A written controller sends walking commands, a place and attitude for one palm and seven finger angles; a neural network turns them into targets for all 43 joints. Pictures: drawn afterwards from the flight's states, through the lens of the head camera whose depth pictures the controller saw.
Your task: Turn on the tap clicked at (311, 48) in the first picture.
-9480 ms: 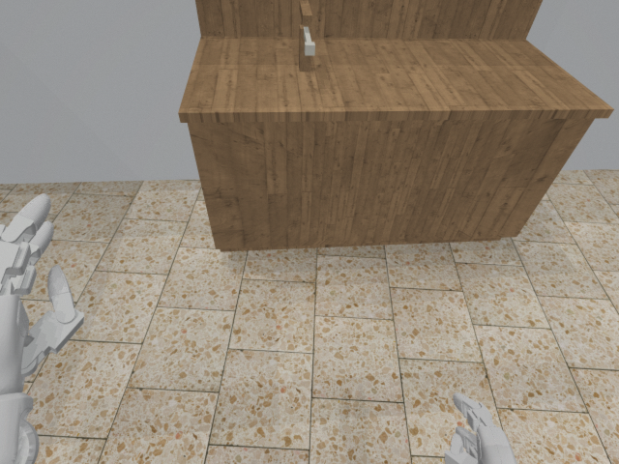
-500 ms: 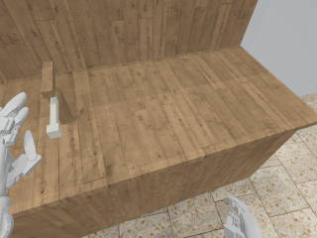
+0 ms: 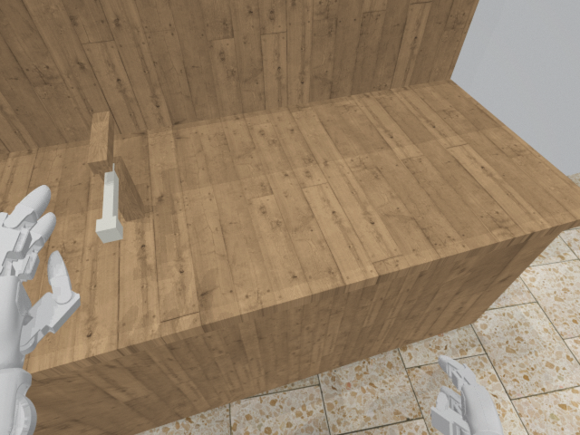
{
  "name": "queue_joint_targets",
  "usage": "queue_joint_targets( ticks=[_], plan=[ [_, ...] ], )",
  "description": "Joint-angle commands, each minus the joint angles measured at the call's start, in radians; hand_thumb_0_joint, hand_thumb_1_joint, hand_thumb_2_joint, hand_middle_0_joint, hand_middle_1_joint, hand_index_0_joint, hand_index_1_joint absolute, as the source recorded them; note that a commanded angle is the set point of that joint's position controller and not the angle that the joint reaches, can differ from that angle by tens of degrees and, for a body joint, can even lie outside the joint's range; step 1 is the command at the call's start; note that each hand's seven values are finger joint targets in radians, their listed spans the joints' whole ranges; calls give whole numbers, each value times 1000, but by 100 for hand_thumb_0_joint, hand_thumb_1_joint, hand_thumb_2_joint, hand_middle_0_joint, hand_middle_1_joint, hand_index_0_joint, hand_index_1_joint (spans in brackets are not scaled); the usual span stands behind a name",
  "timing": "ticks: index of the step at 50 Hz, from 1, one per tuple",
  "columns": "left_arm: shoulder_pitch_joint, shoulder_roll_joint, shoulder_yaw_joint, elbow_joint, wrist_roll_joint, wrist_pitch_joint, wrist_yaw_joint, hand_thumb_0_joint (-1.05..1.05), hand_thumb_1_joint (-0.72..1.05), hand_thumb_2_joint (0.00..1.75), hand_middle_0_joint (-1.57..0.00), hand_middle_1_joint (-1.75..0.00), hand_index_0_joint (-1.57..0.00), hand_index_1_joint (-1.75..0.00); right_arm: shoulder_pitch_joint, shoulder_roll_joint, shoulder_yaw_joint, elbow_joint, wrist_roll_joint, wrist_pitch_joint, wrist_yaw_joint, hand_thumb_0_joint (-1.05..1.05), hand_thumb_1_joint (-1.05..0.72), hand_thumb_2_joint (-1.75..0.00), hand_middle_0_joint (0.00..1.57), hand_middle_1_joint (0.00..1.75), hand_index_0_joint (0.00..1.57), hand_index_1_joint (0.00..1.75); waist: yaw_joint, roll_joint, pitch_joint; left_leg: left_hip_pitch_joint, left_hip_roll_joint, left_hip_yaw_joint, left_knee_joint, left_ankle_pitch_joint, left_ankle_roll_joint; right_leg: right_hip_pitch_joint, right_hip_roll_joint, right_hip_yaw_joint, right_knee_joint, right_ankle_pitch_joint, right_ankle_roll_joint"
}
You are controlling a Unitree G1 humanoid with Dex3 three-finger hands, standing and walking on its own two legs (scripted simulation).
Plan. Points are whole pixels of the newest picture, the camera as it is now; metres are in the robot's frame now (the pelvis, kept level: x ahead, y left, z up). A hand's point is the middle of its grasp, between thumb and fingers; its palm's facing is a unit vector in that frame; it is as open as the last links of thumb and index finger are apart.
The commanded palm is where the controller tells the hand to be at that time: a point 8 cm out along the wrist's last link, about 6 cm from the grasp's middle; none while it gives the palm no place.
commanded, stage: come to a stop and stand still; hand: left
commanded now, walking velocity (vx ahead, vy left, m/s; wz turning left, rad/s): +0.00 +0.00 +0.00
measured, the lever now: (109, 229) +0.37 +0.31 +0.06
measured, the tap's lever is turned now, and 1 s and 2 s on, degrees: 0 0 0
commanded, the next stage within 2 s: look again from close up in 1.40 s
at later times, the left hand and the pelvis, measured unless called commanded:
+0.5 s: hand (7, 287) +0.22 +0.31 +0.16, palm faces +0.35 -0.86 -0.37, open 7.4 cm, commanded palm +0.16 +0.35 +0.18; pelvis +0.00 +0.07 +0.01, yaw -1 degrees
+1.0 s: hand (37, 286) +0.22 +0.28 +0.16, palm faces +0.37 -0.85 -0.36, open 7.4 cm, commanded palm +0.17 +0.32 +0.18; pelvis +0.01 +0.04 +0.01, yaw +0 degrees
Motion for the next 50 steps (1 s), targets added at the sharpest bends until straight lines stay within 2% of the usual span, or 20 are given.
queue_joint_targets(
  ticks=[1, 4, 6, 9, 11, 12, 20, 25, 26, 28, 31, 32, 36, 37, 39, 41, 42, 46, 47, 50],
  plan=[
    [-84, 204, 132, -239, 2, -54, 24, 0, 90, 90, -20, -30, -20, -30, -106, -82, -30, -157, 3, -73, -14, 0, -90, -90, 20, 30, 20, 30, -10, -50, -139, 137, 31, -44, -15, 94, 40, -47, -233, 221, -134, 139, 76],
    [-115, 187, 113, -253, 5, -57, 23, 0, 90, 90, -20, -30, -20, -30, -95, -78, -24, -163, -4, -84, -15, 0, -90, -90, 20, 30, 20, 30, -17, -28, -126, 112, 39, -66, -54, 64, 36, -41, -208, 196, -136, 54, 55],
    [-105, 205, 126, -268, 9, -59, 24, 0, 90, 90, -20, -30, -20, -30, -104, -78, -22, -157, -3, -92, -16, 0, -90, -90, 20, 30, 20, 30, -17, 23, -121, 112, 58, -93, -102, 54, 39, -31, -188, 176, -119, 54, 42],
    [-109, 183, 114, -243, 17, -66, 20, 0, 90, 90, -20, -30, -20, -30, -88, -74, -14, -165, -10, -101, -15, 0, -90, -90, 20, 30, 20, 30, -17, 42, -100, 35, 78, -132, -183, -31, 42, 16, -152, 141, -102, 29, 46],
    [-80, 196, 129, -239, 22, -69, 18, 0, 90, 90, -20, -30, -20, -30, -85, -72, -13, -162, -7, -107, -14, 0, -90, -90, 20, 30, 20, 30, -16, 58, -116, 32, 88, -145, -213, -26, 40, 49, -145, 122, -86, 57, 46],
    [-80, 174, 112, -232, 22, -75, 13, 0, 90, 90, -20, -30, -20, -30, -71, -74, -10, -159, -13, -105, -13, 0, -90, -90, 20, 30, 20, 30, -18, 68, -118, 19, 92, -151, -230, -31, 38, 60, -134, 104, -75, 58, 49],
    [-85, 178, 113, -256, 34, -87, 5, 0, 90, 90, -20, -30, -20, -30, -48, -68, -14, -166, -19, -127, -14, 0, -90, -90, 20, 30, 20, 30, -15, 103, -121, 24, 117, -177, -304, -65, -19, 72, -120, 80, -46, 49, 55],
    [-96, 180, 117, -256, 37, -93, 7, 0, 90, 90, -20, -30, -20, -30, -39, -67, -19, -157, -20, -135, -15, 0, -90, -90, 20, 30, 20, 30, -15, 87, -140, 59, 112, -164, -288, -17, -39, 70, -122, 74, -44, 55, 52],
    [-84, 203, 139, -267, 36, -95, 10, 0, 90, 90, -20, -30, -20, -30, -46, -65, -17, -154, -16, -137, -15, 0, -90, -90, 20, 30, 20, 30, -16, 78, -157, 90, 104, -154, -268, 52, -42, 69, -125, 70, -52, 70, 50],
    [-80, 181, 120, -252, 31, -93, 8, 0, 90, 90, -20, -30, -20, -30, -39, -69, -22, -153, -17, -133, -14, 0, -90, -90, 20, 30, 20, 30, -17, 50, -172, 115, 98, -138, -233, 145, -48, 70, -132, 67, -64, 93, 44],
    [-58, 195, 137, -247, 26, -89, 9, 0, 90, 90, -20, -30, -20, -30, -48, -71, -22, -147, -13, -129, -12, 0, -90, -90, 20, 30, 20, 30, -19, 59, -181, 136, 92, -131, -211, 237, -58, 66, -133, 60, -66, 110, 43],
    [-51, 165, 115, -232, 23, -90, 5, 0, 90, 90, -20, -30, -20, -30, -44, -76, -19, -143, -19, -121, -12, 0, -90, -90, 20, 30, 20, 30, -18, 64, -177, 133, 88, -120, -203, 257, -51, 61, -127, 55, -68, 118, 46],
    [-42, 193, 137, -244, 22, -84, 8, 0, 90, 90, -20, -30, -20, -30, -56, -71, -24, -149, -7, -115, -11, 0, -90, -90, 20, 30, 20, 30, -21, 59, -188, 133, 83, -111, -170, 291, -42, 81, -145, 65, -80, 167, 40],
    [-31, 167, 118, -220, 17, -85, 5, 0, 90, 90, -20, -30, -20, -30, -50, -76, -19, -146, -14, -108, -11, 0, -90, -90, 20, 30, 20, 30, -19, 36, -179, 118, 79, -108, -170, 277, -34, 79, -142, 60, -83, 171, 42],
    [-48, 173, 122, -235, 16, -84, 6, 0, 90, 90, -20, -30, -20, -30, -50, -80, -24, -150, -10, -105, -10, 0, -90, -90, 20, 30, 20, 30, -21, 48, -181, 115, 77, -106, -159, 277, -29, 81, -151, 73, -84, 189, 37],
    [-39, 198, 143, -242, 13, -79, 9, 0, 90, 90, -20, -30, -20, -30, -66, -73, -23, -153, -1, -103, -13, 0, -90, -90, 20, 30, 20, 30, -23, 39, -181, 119, 74, -103, -145, 285, -19, 83, -159, 85, -88, 217, 37],
    [-47, 165, 114, -223, 11, -82, 5, 0, 90, 90, -20, -30, -20, -30, -59, -78, -18, -150, -9, -98, -13, 0, -90, -90, 20, 30, 20, 30, -22, 31, -171, 105, 71, -102, -149, 259, -12, 75, -155, 80, -91, 203, 38],
    [-58, 191, 133, -213, 11, -73, 11, 0, 90, 90, -20, -30, -20, -30, -72, -73, -21, -155, 1, -94, -17, 0, -90, -90, 20, 30, 20, 30, -24, 33, -150, 91, 66, -98, -139, 201, 8, 65, -171, 112, -110, 208, 36],
    [-62, 163, 108, -193, 10, -74, 8, 0, 90, 90, -20, -30, -20, -30, -66, -79, -18, -153, -5, -89, -16, 0, -90, -90, 20, 30, 20, 30, -24, 14, -141, 83, 63, -97, -136, 172, 14, 53, -169, 112, -114, 196, 36],
    [-92, 167, 107, -191, 11, -69, 13, 0, 90, 90, -20, -30, -20, -30, -69, -80, -24, -159, -1, -90, -17, 0, -90, -90, 20, 30, 20, 30, -26, 16, -129, 71, 57, -98, -132, 107, 15, 35, -177, 138, -127, 163, 32]
  ],
)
